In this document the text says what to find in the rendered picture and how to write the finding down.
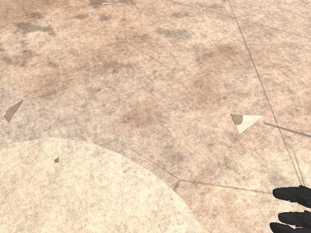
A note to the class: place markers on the robot right hand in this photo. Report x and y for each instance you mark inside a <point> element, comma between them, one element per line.
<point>301,220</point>

